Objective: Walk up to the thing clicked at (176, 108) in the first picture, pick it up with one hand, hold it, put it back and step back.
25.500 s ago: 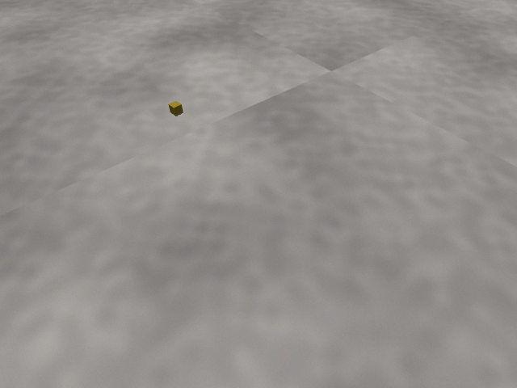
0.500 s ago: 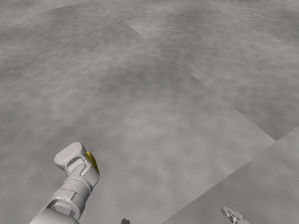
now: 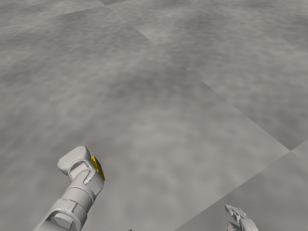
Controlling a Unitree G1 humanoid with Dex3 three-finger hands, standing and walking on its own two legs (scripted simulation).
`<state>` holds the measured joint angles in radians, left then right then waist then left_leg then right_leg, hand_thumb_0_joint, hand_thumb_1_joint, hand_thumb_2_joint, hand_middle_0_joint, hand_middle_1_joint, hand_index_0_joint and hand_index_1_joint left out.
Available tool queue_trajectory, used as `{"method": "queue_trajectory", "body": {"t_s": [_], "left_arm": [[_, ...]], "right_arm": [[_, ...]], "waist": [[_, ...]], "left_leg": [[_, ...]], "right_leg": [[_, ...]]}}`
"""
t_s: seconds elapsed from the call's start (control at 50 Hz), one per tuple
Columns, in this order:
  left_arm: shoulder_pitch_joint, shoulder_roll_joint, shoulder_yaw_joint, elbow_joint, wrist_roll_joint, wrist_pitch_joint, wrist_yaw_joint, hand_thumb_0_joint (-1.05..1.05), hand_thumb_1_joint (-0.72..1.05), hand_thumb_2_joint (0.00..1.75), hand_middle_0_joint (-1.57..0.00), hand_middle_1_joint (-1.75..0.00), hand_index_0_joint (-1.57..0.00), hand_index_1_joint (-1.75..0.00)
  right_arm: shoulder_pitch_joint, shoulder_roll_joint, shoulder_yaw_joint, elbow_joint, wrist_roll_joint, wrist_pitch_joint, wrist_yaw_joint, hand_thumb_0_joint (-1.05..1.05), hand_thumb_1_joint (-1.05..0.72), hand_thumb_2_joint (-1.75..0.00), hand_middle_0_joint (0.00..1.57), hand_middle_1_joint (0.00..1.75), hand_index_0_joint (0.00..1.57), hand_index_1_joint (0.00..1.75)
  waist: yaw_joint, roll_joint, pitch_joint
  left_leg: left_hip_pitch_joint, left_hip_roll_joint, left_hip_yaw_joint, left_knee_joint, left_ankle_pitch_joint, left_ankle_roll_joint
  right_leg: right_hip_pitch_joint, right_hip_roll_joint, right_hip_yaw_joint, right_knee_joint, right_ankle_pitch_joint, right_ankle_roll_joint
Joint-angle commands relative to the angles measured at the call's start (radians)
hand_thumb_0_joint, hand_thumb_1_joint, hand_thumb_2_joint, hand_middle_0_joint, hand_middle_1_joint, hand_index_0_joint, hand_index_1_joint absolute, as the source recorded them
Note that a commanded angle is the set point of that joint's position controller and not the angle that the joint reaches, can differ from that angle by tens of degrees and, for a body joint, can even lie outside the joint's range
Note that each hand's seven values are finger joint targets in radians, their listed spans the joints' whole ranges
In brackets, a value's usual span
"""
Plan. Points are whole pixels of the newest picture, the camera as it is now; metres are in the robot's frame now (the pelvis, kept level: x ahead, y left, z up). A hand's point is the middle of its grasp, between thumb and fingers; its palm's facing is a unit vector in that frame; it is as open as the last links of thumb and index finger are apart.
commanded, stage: hold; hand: left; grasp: from above
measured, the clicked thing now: (90, 172) +0.32 +0.22 -0.07
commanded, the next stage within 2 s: crouch in 0.66 s
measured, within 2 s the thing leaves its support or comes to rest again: neither
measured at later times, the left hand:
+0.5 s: hand (85, 174) +0.29 +0.21 -0.02, palm faces -0.30 -0.34 -0.89, open 8.6 cm
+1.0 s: hand (87, 180) +0.29 +0.22 -0.05, palm faces -0.36 -0.29 -0.88, open 8.6 cm
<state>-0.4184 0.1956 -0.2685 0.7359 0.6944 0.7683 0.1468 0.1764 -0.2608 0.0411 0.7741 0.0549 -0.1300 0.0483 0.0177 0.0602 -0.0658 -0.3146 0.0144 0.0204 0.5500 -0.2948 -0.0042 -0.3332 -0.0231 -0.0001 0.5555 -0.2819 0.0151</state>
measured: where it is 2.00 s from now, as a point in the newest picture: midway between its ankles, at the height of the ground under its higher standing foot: outside the picture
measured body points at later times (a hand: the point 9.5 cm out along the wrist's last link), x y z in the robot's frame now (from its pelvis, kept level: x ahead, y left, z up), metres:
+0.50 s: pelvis +0.00 +0.00 +0.00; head +0.00 -0.03 +0.45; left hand +0.30 +0.23 +0.03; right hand +0.18 -0.22 -0.10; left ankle -0.01 +0.12 -0.73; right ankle +0.00 -0.13 -0.73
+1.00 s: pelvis -0.01 -0.01 +0.00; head +0.01 -0.03 +0.45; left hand +0.30 +0.23 +0.00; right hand +0.16 -0.23 -0.11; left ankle -0.01 +0.12 -0.73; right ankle +0.00 -0.13 -0.73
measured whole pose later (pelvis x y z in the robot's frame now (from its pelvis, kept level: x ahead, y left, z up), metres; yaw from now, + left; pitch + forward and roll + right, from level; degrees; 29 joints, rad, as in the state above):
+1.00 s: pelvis -0.01 -0.01 +0.00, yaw +1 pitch +3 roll +0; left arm -0.41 0.20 -0.28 0.77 0.76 0.73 0.12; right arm 0.17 -0.25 0.04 0.76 0.05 -0.16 0.03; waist 0.01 0.05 -0.04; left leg -0.33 0.02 0.01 0.55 -0.28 -0.01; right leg -0.35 -0.02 -0.01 0.57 -0.28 0.01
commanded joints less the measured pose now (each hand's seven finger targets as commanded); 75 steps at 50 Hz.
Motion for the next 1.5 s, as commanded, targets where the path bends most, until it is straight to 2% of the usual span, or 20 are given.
{"method": "queue_trajectory", "body": {"t_s": [0.0,0.22,0.24,0.3,0.34,0.44,0.56,0.66,0.72,0.74,0.76,0.78,0.84,0.96,1.02,1.16,1.26,1.32,1.42,1.48], "left_arm": [[-0.368,0.176,0.032,-0.219,0.06,-0.002,0.023,0.0,0.69,0.44,-1.13,-0.37,-1.11,-0.39],[-0.322,0.173,0.02,-0.282,0.07,0.035,-0.015,0.0,0.72,0.47,-1.15,-0.37,-1.13,-0.39],[-0.304,0.142,0.0,-0.276,0.074,0.04,-0.022,0.0,0.72,0.47,-1.15,-0.36,-1.12,-0.39],[-0.32,0.175,0.012,-0.316,0.084,0.039,-0.028,0.0,0.71,0.48,-1.14,-0.38,-1.12,-0.41],[-0.293,0.151,0.0,-0.291,0.089,0.043,-0.035,0.0,0.73,0.46,-1.16,-0.37,-1.13,-0.4],[-0.347,0.174,0.008,-0.34,0.093,0.036,-0.048,0.0,0.76,0.5,-1.19,-0.37,-1.16,-0.4],[-0.332,0.181,0.013,-0.271,0.105,0.039,-0.051,0.0,0.79,0.52,-1.21,-0.38,-1.18,-0.41],[-0.332,0.15,0.002,-0.233,0.079,0.04,-0.059,0.0,0.76,0.49,-1.2,-0.36,-1.17,-0.4],[-0.345,0.163,0.009,-0.22,0.084,0.033,-0.056,0.0,0.74,0.5,-1.19,-0.38,-1.16,-0.42],[-0.335,0.154,0.004,-0.227,0.08,0.031,-0.055,0.0,0.82,0.48,-1.19,-0.46,-1.2,-0.47],[-0.343,0.175,0.018,-0.239,0.083,0.025,-0.05,0.0,0.74,0.48,-1.11,-0.47,-1.12,-0.45],[-0.338,0.168,0.017,-0.229,0.088,0.023,-0.046,0.0,0.82,0.4,-1.18,-0.4,-1.2,-0.37],[-0.319,0.16,0.018,-0.174,0.106,0.004,-0.023,0.0,0.93,0.35,-1.25,-0.35,-1.28,-0.33],[-0.327,0.139,0.026,-0.065,0.105,-0.078,0.032,0.0,0.9,0.34,-1.24,-0.36,-1.26,-0.33],[-0.341,0.145,0.046,0.039,0.114,-0.126,0.089,0.0,0.87,0.29,-1.21,-0.34,-1.24,-0.3],[-0.503,0.151,0.135,0.263,0.129,-0.232,0.272,0.0,0.83,0.25,-1.16,-0.37,-1.21,-0.32],[-0.581,0.156,0.197,0.393,0.114,-0.3,0.385,0.0,0.71,0.25,-1.1,-0.33,-1.13,-0.3],[-0.639,0.215,0.228,0.437,0.112,-0.319,0.412,0.0,0.68,0.32,-1.1,-0.34,-1.12,-0.33],[-0.751,0.326,0.3,0.477,0.103,-0.327,0.44,0.0,0.74,0.47,-1.16,-0.43,-1.16,-0.42],[-0.792,0.382,0.347,0.494,0.093,-0.326,0.457,0.0,0.75,0.44,-1.15,-0.44,-1.17,-0.43]], "right_arm": [[-0.11,-0.105,-0.036,-0.149,0.009,-0.047,-0.009,0.0,-0.91,-0.91,0.2,0.3,0.2,0.3],[-0.133,-0.101,-0.032,-0.168,0.013,-0.045,-0.015,0.0,-0.91,-0.91,0.2,0.3,0.2,0.3],[-0.14,-0.096,-0.031,-0.169,0.012,-0.044,-0.015,0.0,-0.91,-0.91,0.2,0.3,0.2,0.3],[-0.14,-0.096,-0.029,-0.174,0.014,-0.047,-0.02,0.0,-0.91,-0.91,0.2,0.3,0.2,0.3],[-0.143,-0.094,-0.027,-0.174,0.011,-0.048,-0.021,0.0,-0.91,-0.91,0.2,0.3,0.2,0.3],[-0.147,-0.093,-0.032,-0.174,0.012,-0.047,-0.023,0.0,-0.91,-0.91,0.2,0.3,0.2,0.3],[-0.145,-0.092,-0.031,-0.172,0.011,-0.047,-0.026,0.0,-0.91,-0.91,0.2,0.3,0.2,0.3],[-0.14,-0.096,-0.032,-0.166,0.01,-0.054,-0.027,0.0,-0.92,-0.91,0.2,0.3,0.2,0.3],[-0.133,-0.096,-0.032,-0.166,0.009,-0.056,-0.026,0.0,-0.92,-0.91,0.2,0.3,0.2,0.3],[-0.134,-0.094,-0.031,-0.17,0.01,-0.057,-0.028,0.0,-0.91,-0.91,0.2,0.3,0.2,0.3],[-0.132,-0.095,-0.035,-0.171,0.011,-0.059,-0.028,0.0,-0.85,-0.89,0.2,0.3,0.2,0.3],[-0.13,-0.094,-0.036,-0.168,0.008,-0.059,-0.027,0.0,-0.88,-0.9,0.2,0.3,0.2,0.3],[-0.112,-0.096,-0.038,-0.161,0.006,-0.062,-0.028,0.0,-0.88,-0.9,0.2,0.3,0.2,0.3],[-0.062,-0.105,-0.05,-0.135,-0.001,-0.08,-0.029,0.0,-0.88,-0.9,0.2,0.3,0.2,0.3],[-0.021,-0.111,-0.059,-0.107,-0.01,-0.085,-0.025,0.0,-0.88,-0.9,0.2,0.3,0.2,0.3],[0.066,-0.129,-0.097,-0.046,-0.045,-0.086,-0.002,0.0,-0.89,-0.89,0.2,0.3,0.2,0.3],[0.09,-0.133,-0.115,-0.041,-0.079,-0.08,0.029,0.0,-0.89,-0.9,0.2,0.3,0.2,0.3],[0.091,-0.149,-0.118,-0.049,-0.077,-0.069,0.04,0.0,-0.89,-0.9,0.2,0.3,0.2,0.3],[0.103,-0.172,-0.117,-0.028,-0.093,-0.071,0.053,0.0,-0.89,-0.9,0.2,0.3,0.2,0.3],[0.114,-0.176,-0.117,-0.012,-0.103,-0.076,0.053,0.0,-0.89,-0.9,0.2,0.3,0.2,0.3]], "waist": [[0.005,-0.051,-0.244],[0.01,-0.07,-0.242],[0.009,-0.083,-0.233],[0.012,-0.066,-0.23],[0.009,-0.087,-0.214],[0.014,-0.047,-0.251],[0.008,-0.083,-0.245],[0.006,-0.09,-0.222],[0.008,-0.096,-0.219],[0.01,-0.091,-0.217],[0.015,-0.066,-0.227],[0.013,-0.072,-0.23],[-0.004,-0.104,-0.207],[-0.03,-0.129,-0.174],[-0.051,-0.124,-0.159],[-0.1,-0.081,-0.28],[-0.119,-0.015,-0.459],[-0.119,0.045,-0.533],[-0.138,0.07,-0.678],[-0.158,0.052,-0.759]], "left_leg": [[0.088,-0.023,0.0,-0.067,0.263,0.014],[0.106,-0.026,0.003,-0.066,0.289,0.019],[0.104,-0.028,0.001,-0.065,0.294,0.021],[0.102,-0.031,0.002,-0.07,0.26,0.02],[0.092,-0.031,0.0,-0.071,0.251,0.023],[0.123,-0.03,0.002,-0.071,0.275,0.021],[0.108,-0.033,0.005,-0.061,0.292,0.025],[0.102,-0.029,0.004,-0.068,0.284,0.023],[0.094,-0.03,0.004,-0.068,0.282,0.024],[0.094,-0.032,0.006,-0.071,0.267,0.024],[0.099,-0.031,0.008,-0.072,0.261,0.021],[0.098,-0.028,0.005,-0.071,0.272,0.021],[0.084,-0.03,0.007,-0.061,0.266,0.022],[0.036,-0.033,0.009,-0.038,0.202,0.021],[-0.01,-0.031,0.013,-0.003,0.178,0.017],[-0.287,-0.011,0.019,0.284,0.172,-0.004],[-0.539,-0.009,0.013,0.564,0.099,-0.022],[-0.653,-0.01,-0.005,0.648,0.018,-0.025],[-0.818,-0.004,-0.033,0.776,-0.018,-0.018],[-0.91,-0.004,-0.026,0.847,-0.067,-0.007]], "right_leg": [[0.118,0.05,-0.03,-0.054,0.23,-0.02],[0.134,0.046,-0.025,-0.059,0.252,-0.02],[0.134,0.044,-0.027,-0.062,0.26,-0.018],[0.126,0.042,-0.025,-0.071,0.226,-0.017],[0.122,0.041,-0.026,-0.073,0.217,-0.017],[0.13,0.04,-0.023,-0.066,0.237,-0.02],[0.142,0.038,-0.019,-0.069,0.265,-0.012],[0.134,0.04,-0.024,-0.07,0.253,-0.016],[0.135,0.039,-0.024,-0.072,0.251,-0.015],[0.131,0.038,-0.024,-0.076,0.237,-0.015],[0.129,0.039,-0.023,-0.073,0.225,-0.017],[0.131,0.041,-0.025,-0.073,0.233,-0.019],[0.112,0.039,-0.021,-0.07,0.238,-0.015],[0.061,0.033,-0.014,-0.063,0.189,-0.012],[0.014,0.035,-0.013,-0.032,0.173,-0.017],[-0.252,0.041,-0.002,0.244,0.181,-0.03],[-0.551,0.047,-0.014,0.526,0.108,-0.043],[-0.677,0.053,-0.03,0.621,0.019,-0.054],[-0.797,0.056,-0.052,0.775,-0.017,-0.061],[-0.814,0.054,-0.054,0.834,-0.044,-0.054]]}}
